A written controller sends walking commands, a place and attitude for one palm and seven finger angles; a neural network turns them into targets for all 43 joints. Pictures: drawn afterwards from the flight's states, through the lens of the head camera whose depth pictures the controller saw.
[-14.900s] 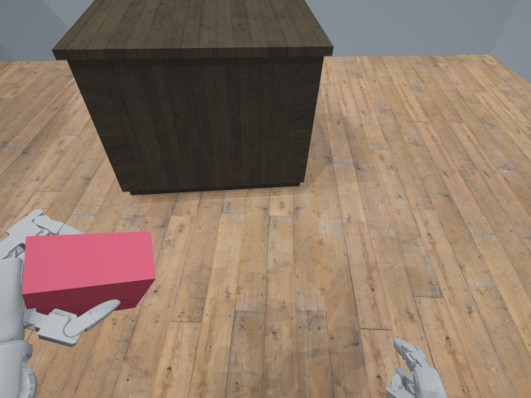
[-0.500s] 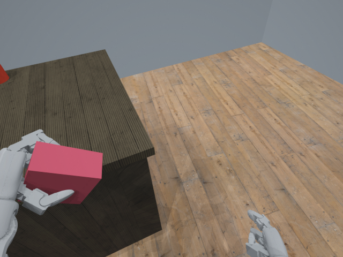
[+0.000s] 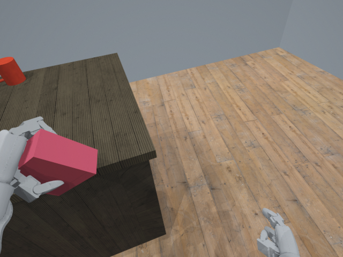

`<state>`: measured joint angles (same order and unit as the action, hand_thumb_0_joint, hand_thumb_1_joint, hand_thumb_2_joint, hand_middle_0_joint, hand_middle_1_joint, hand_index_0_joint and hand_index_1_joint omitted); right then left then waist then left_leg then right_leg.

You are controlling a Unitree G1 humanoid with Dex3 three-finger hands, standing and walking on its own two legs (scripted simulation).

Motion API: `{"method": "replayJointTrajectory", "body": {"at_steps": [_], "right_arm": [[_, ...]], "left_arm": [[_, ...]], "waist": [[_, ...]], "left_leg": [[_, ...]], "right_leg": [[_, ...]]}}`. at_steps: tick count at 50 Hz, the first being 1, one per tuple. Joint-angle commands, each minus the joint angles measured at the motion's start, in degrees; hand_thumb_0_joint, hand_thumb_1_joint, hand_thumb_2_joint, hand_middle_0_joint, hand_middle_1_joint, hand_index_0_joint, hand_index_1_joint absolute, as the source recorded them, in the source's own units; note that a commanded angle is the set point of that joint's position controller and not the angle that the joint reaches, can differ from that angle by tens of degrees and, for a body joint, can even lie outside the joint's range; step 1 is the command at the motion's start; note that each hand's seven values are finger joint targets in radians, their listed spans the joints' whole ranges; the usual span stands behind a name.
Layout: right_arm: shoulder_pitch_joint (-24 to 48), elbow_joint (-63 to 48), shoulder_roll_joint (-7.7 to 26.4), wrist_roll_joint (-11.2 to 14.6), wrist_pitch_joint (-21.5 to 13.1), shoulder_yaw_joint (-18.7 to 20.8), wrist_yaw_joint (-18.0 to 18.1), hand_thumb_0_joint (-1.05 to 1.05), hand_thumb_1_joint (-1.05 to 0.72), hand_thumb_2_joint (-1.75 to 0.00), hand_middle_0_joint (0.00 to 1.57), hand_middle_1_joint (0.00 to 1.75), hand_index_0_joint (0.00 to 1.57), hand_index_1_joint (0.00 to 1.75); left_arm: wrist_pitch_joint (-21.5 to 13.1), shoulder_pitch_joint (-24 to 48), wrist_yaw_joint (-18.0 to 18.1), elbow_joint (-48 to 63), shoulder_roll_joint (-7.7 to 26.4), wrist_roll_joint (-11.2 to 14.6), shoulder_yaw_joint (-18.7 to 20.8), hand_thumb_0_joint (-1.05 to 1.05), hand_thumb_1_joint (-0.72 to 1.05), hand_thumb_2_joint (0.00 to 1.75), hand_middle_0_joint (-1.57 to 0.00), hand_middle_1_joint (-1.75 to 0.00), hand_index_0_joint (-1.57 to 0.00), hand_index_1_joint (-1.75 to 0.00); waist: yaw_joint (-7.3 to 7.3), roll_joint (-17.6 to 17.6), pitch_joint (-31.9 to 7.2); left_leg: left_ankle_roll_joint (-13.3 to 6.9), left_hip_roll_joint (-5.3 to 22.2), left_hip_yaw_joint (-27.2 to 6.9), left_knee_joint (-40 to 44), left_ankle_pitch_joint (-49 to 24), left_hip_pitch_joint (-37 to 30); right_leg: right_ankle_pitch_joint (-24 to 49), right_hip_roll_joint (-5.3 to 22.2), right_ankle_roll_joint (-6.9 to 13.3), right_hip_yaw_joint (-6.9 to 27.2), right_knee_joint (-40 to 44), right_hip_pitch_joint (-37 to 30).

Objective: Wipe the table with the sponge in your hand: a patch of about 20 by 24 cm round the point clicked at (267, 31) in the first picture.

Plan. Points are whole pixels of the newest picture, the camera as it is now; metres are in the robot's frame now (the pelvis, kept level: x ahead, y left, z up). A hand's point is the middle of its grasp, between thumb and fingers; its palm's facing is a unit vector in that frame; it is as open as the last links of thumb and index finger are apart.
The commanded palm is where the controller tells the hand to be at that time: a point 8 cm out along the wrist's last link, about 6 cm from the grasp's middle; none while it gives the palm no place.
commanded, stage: turn the palm down, sponge in hand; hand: left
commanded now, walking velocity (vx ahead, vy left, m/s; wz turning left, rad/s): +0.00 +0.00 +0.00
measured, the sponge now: (60, 168) +0.23 +0.26 +0.15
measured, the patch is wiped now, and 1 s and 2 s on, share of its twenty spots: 0.00 0.00 0.00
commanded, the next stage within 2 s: move the sponge above the wiping area in 1.40 s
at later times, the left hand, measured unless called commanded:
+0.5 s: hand (13, 157) +0.22 +0.32 +0.20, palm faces +0.30 -0.26 -0.92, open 10.0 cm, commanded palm +0.17 +0.32 +0.26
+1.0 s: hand (10, 156) +0.21 +0.32 +0.20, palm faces +0.23 -0.07 -0.97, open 9.9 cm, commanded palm +0.16 +0.31 +0.28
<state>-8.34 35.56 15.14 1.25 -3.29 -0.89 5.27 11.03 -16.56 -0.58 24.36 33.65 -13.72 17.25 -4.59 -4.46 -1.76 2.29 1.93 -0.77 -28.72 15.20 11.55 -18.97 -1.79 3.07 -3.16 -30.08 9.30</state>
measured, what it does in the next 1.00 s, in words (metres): stands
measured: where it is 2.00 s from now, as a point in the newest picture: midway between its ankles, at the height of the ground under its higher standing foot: outside the picture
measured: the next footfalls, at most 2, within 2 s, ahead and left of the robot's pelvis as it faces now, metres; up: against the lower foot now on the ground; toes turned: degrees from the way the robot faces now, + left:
none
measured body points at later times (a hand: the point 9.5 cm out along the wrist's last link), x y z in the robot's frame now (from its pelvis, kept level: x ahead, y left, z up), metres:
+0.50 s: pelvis -0.02 +0.03 +0.01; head -0.05 -0.01 +0.45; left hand +0.20 +0.33 +0.25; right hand +0.23 -0.17 -0.06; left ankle +0.00 +0.15 -0.73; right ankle -0.03 -0.08 -0.73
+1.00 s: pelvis -0.03 +0.03 +0.01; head -0.06 -0.02 +0.45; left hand +0.20 +0.32 +0.26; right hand +0.23 -0.15 -0.07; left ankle +0.00 +0.15 -0.73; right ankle -0.03 -0.08 -0.73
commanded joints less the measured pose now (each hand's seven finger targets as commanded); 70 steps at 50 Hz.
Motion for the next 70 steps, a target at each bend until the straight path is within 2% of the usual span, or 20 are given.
{"method": "replayJointTrajectory", "body": {"at_steps": [1, 7, 10, 17, 25, 30, 36, 40, 42, 45, 46, 50, 51, 55, 56, 60, 61, 65, 67, 70], "right_arm": [[9.99, -9.61, 5.62, 0.66, -2.10, 1.00, -0.01, 0.00, -0.90, -0.90, 0.20, 0.30, 0.20, 0.30], [12.52, -9.60, 6.11, 0.52, -2.13, 0.44, 0.55, 0.00, -0.90, -0.90, 0.20, 0.30, 0.20, 0.30], [13.96, -9.39, 6.01, 0.26, -1.90, 0.21, 0.75, 0.00, -0.90, -0.90, 0.20, 0.30, 0.20, 0.30], [16.67, -8.22, 5.46, 0.78, -0.53, -0.74, 0.70, 0.00, -0.90, -0.90, 0.20, 0.30, 0.20, 0.30], [20.02, -8.65, 5.62, 1.16, 1.35, -1.78, 0.22, 0.00, -0.90, -0.90, 0.20, 0.30, 0.20, 0.30], [21.30, -8.72, 5.28, 1.07, 2.02, -2.08, -0.44, 0.00, -0.90, -0.90, 0.20, 0.30, 0.20, 0.30], [22.55, -8.52, 4.83, 1.35, 2.20, -2.71, -1.20, 0.00, -0.90, -0.90, 0.20, 0.30, 0.20, 0.30], [23.68, -8.49, 4.77, 1.38, 2.60, -2.50, -1.37, 0.00, -0.90, -0.90, 0.20, 0.30, 0.20, 0.30], [23.01, -7.88, 4.31, 1.54, 2.74, -2.72, -1.41, 0.00, -0.90, -0.90, 0.20, 0.30, 0.20, 0.30], [23.77, -8.44, 4.63, 1.41, 2.95, -2.52, -1.60, 0.00, -0.90, -0.90, 0.20, 0.30, 0.20, 0.30], [23.93, -8.72, 4.20, 1.54, 2.57, -2.98, -1.81, 0.00, -0.90, -0.90, 0.20, 0.30, 0.20, 0.30], [24.12, -8.38, 4.41, 1.16, 2.64, -2.44, -2.03, 0.00, -0.90, -0.90, 0.20, 0.30, 0.20, 0.30], [24.30, -8.48, 4.08, 1.32, 2.19, -2.65, -2.23, 0.00, -0.90, -0.90, 0.20, 0.30, 0.20, 0.30], [24.13, -7.91, 4.32, 1.24, 2.52, -2.14, -1.97, 0.00, -0.90, -0.90, 0.20, 0.30, 0.20, 0.30], [24.20, -8.00, 3.97, 1.39, 2.27, -2.47, -2.03, 0.00, -0.90, -0.90, 0.20, 0.30, 0.20, 0.30], [24.13, -8.05, 4.47, 1.23, 2.61, -2.04, -1.93, 0.00, -0.90, -0.90, 0.20, 0.30, 0.20, 0.30], [24.27, -8.09, 4.02, 1.45, 2.32, -2.32, -2.01, 0.00, -0.90, -0.90, 0.20, 0.30, 0.20, 0.30], [24.33, -8.18, 4.56, 1.39, 2.68, -1.88, -2.11, 0.00, -0.90, -0.90, 0.20, 0.30, 0.20, 0.30], [23.99, -7.79, 4.12, 1.52, 2.63, -2.06, -2.19, 0.00, -0.90, -0.90, 0.20, 0.30, 0.20, 0.30], [24.16, -8.14, 4.63, 1.33, 2.85, -1.83, -2.16, 0.00, -0.90, -0.90, 0.20, 0.30, 0.20, 0.30]], "left_arm": [[3.87, 10.20, 3.03, 9.13, 14.95, -3.54, 9.52, 0.00, 0.10, 1.30, -1.20, -1.60, -1.20, -1.60], [7.64, 13.93, 1.57, 13.21, 14.91, -9.73, 4.73, 0.00, 0.10, 1.30, -1.20, -1.60, -1.20, -1.60], [8.47, 16.59, 1.72, 15.49, 16.85, -12.97, 5.23, 0.00, 0.10, 1.30, -1.20, -1.60, -1.20, -1.60], [13.71, 22.63, 2.46, 10.97, 16.49, -18.63, 1.77, 0.00, 0.10, 1.30, -1.20, -1.60, -1.20, -1.60], [19.13, 27.92, -2.57, 10.21, 15.96, -24.99, -4.23, 0.00, 0.10, 1.30, -1.20, -1.60, -1.20, -1.60], [19.21, 31.06, -3.83, 10.83, 18.35, -28.28, -3.33, 0.00, 0.10, 1.30, -1.20, -1.60, -1.20, -1.60], [20.32, 35.21, -3.99, 7.45, 16.80, -31.51, -6.56, 0.00, 0.10, 1.30, -1.20, -1.60, -1.20, -1.60], [21.10, 36.16, -4.46, 7.55, 17.80, -33.28, -6.29, 0.00, 0.10, 1.30, -1.20, -1.60, -1.20, -1.60], [20.90, 34.29, -4.78, 4.42, 15.05, -33.13, -8.54, 0.00, 0.10, 1.30, -1.20, -1.60, -1.20, -1.60], [20.63, 34.35, -4.63, 5.67, 17.19, -34.94, -6.73, 0.00, 0.10, 1.30, -1.20, -1.60, -1.20, -1.60], [20.40, 35.25, -4.61, 5.02, 15.29, -35.02, -8.52, 0.00, 0.10, 1.30, -1.20, -1.60, -1.20, -1.60], [19.78, 35.44, -3.31, 6.83, 17.49, -36.72, -6.21, 0.00, 0.10, 1.30, -1.20, -1.60, -1.20, -1.60], [19.55, 36.50, -3.21, 6.75, 15.47, -36.74, -8.11, 0.00, 0.10, 1.30, -1.20, -1.60, -1.20, -1.60], [19.82, 35.33, -2.50, 5.41, 17.09, -36.43, -6.07, 0.00, 0.10, 1.30, -1.20, -1.60, -1.20, -1.60], [19.79, 36.13, -2.55, 5.13, 14.70, -36.28, -8.38, 0.00, 0.10, 1.30, -1.20, -1.60, -1.20, -1.60], [20.15, 35.21, -2.19, 5.43, 16.92, -36.18, -6.14, 0.00, 0.10, 1.30, -1.20, -1.60, -1.20, -1.60], [20.18, 35.77, -2.37, 4.99, 14.32, -35.93, -8.57, 0.00, 0.10, 1.30, -1.20, -1.60, -1.20, -1.60], [20.53, 34.52, -2.23, 6.41, 16.37, -35.95, -6.61, 0.00, 0.10, 1.30, -1.20, -1.60, -1.20, -1.60], [20.65, 34.05, -2.25, 5.30, 14.44, -35.46, -8.15, 0.00, 0.10, 1.30, -1.20, -1.60, -1.20, -1.60], [21.15, 33.98, -2.09, 6.20, 16.86, -36.05, -6.04, 0.00, 0.10, 1.30, -1.20, -1.60, -1.20, -1.60]], "waist": [[-1.20, 1.44, -5.77], [-1.03, 1.95, -6.83], [-1.65, 0.61, -8.64], [-2.16, -1.27, -7.64], [-2.11, -1.64, -7.10], [-2.81, -2.01, -8.87], [-3.03, -2.32, -8.73], [-3.53, -2.13, -9.71], [-2.97, -0.11, -7.20], [-3.58, -0.89, -9.07], [-3.45, 0.83, -8.34], [-3.89, -1.52, -10.09], [-3.69, -0.39, -10.04], [-3.95, -0.33, -9.25], [-3.62, -0.36, -8.78], [-3.99, -0.98, -9.69], [-3.58, 0.41, -9.30], [-3.78, -0.27, -10.67], [-3.29, 0.28, -9.23], [-3.93, -0.48, -11.28]], "left_leg": [[-3.26, -4.15, 3.96, 1.90, -15.67, -1.00], [-3.99, -4.16, 3.45, 3.16, -17.21, -3.63], [-3.92, -4.08, 3.15, 4.09, -17.87, -4.95], [-3.29, -4.05, 2.33, 6.83, -15.02, -4.59], [-3.31, -3.94, 1.52, 9.38, -13.20, -4.55], [-3.37, -3.92, 1.36, 9.57, -13.83, -4.97], [-3.29, -4.15, 0.99, 10.49, -12.24, -4.25], [-3.35, -4.25, 0.97, 10.41, -12.41, -4.58], [-3.49, -4.17, 1.11, 10.81, -10.92, -4.25], [-3.44, -4.25, 1.30, 10.49, -10.58, -4.34], [-3.59, -4.40, 1.47, 10.25, -10.83, -3.91], [-3.58, -4.51, 1.36, 9.85, -12.40, -5.20], [-3.75, -4.72, 1.54, 9.44, -13.48, -5.29], [-3.65, -4.77, 1.57, 9.56, -12.99, -5.33], [-3.78, -4.71, 1.83, 9.53, -13.46, -5.46], [-3.68, -4.79, 1.86, 9.41, -14.19, -5.65], [-3.91, -4.95, 2.07, 8.98, -14.93, -5.79], [-3.79, -4.87, 2.00, 8.73, -16.29, -6.31], [-3.97, -4.86, 2.02, 8.69, -16.77, -6.29], [-3.90, -5.01, 2.17, 8.18, -18.10, -6.54]], "right_leg": [[22.67, 1.74, -4.96, 3.19, 5.31, -3.12], [19.03, 0.42, -3.84, 2.35, 6.07, -2.16], [17.63, 0.05, -3.25, 2.25, 6.41, -3.19], [11.92, -0.19, -2.28, 2.15, 8.08, -3.89], [8.72, -0.70, -1.68, 1.99, 9.41, -4.13], [8.65, -0.74, -1.27, 2.61, 9.48, -5.26], [6.45, -0.41, -1.01, 2.49, 9.74, -5.19], [6.49, -0.66, -0.89, 3.28, 9.98, -5.83], [5.27, -0.32, -1.37, 2.61, 10.60, -4.68], [4.68, -0.37, -1.11, 3.76, 10.61, -5.42], [4.70, 0.01, -1.34, 3.15, 10.47, -5.10], [6.35, -0.34, -0.92, 4.21, 10.41, -6.07], [7.42, -0.03, -1.05, 3.71, 10.09, -6.00], [7.45, -0.27, -1.05, 4.69, 10.60, -5.92], [7.97, 0.09, -1.23, 3.86, 10.53, -5.62], [9.77, -0.10, -1.15, 4.73, 10.39, -6.69], [10.68, 0.20, -1.41, 4.15, 10.31, -6.38], [12.97, -0.04, -1.24, 4.99, 9.90, -7.39], [13.95, 0.12, -1.53, 4.30, 9.96, -6.90], [15.95, 0.05, -1.31, 5.24, 9.46, -8.04]]}}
